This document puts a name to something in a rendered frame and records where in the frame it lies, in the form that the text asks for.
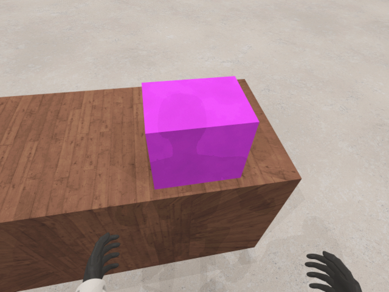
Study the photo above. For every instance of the carton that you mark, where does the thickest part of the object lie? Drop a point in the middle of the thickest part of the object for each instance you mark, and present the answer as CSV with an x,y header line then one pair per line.
x,y
197,130

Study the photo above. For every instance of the left robot forearm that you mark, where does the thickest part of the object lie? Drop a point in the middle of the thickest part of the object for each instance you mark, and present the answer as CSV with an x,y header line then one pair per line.
x,y
92,285

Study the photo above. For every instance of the robot left hand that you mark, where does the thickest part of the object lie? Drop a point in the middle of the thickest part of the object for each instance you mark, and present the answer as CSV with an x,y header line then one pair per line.
x,y
94,268

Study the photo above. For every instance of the robot right hand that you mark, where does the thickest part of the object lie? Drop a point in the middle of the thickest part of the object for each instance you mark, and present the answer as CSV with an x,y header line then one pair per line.
x,y
340,277

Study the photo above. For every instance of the pedestal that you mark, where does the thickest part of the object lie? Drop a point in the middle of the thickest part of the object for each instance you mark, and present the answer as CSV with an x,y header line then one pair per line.
x,y
75,165

